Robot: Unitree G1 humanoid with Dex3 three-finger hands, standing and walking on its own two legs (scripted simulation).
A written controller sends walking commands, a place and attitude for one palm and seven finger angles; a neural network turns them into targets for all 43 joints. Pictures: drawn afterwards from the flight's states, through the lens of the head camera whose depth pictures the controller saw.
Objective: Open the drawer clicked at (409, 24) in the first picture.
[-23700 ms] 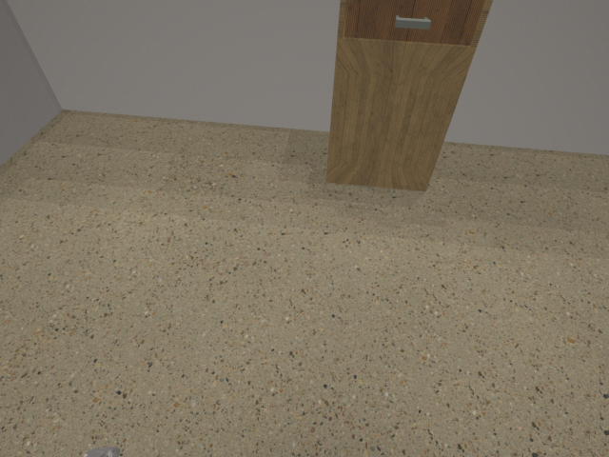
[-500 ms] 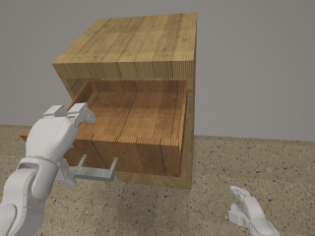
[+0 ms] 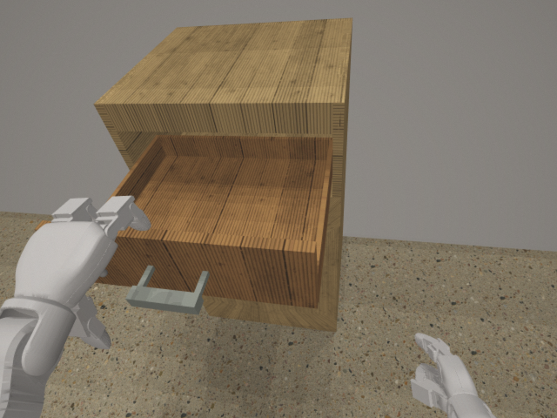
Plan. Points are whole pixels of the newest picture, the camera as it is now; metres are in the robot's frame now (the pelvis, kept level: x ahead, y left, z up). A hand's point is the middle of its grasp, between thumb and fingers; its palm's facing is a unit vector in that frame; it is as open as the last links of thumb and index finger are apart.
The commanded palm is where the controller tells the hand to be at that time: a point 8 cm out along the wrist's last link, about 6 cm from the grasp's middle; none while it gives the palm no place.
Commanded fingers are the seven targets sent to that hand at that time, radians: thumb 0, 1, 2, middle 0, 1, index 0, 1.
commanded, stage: draw the hand back to the body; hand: left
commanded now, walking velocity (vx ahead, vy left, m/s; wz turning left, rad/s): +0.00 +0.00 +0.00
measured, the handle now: (170, 287) +0.29 +0.24 +0.02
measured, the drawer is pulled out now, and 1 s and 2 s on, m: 0.28 0.28 0.28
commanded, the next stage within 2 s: step back with the hand held close in 1.12 s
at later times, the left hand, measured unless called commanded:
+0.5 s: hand (101, 245) +0.23 +0.23 +0.21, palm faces +0.41 -0.84 -0.35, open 12.3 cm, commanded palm +0.17 +0.27 +0.21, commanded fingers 0.00 0.20 0.60 -0.25 -0.75 -0.25 -0.75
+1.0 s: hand (84, 256) +0.22 +0.25 +0.20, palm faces +0.45 -0.80 -0.39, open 8.1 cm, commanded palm +0.16 +0.29 +0.21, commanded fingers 0.00 0.90 0.90 -0.20 -0.30 -0.20 -0.30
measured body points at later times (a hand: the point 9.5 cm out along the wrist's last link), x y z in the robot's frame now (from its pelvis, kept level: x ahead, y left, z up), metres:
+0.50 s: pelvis +0.02 +0.00 +0.00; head +0.02 -0.01 +0.45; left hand +0.20 +0.27 +0.22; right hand +0.21 -0.21 -0.08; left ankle -0.01 +0.12 -0.74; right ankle +0.02 -0.10 -0.74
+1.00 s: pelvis +0.03 +0.01 +0.00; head +0.02 -0.01 +0.45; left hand +0.19 +0.29 +0.22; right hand +0.24 -0.20 -0.08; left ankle -0.01 +0.12 -0.74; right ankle +0.02 -0.10 -0.74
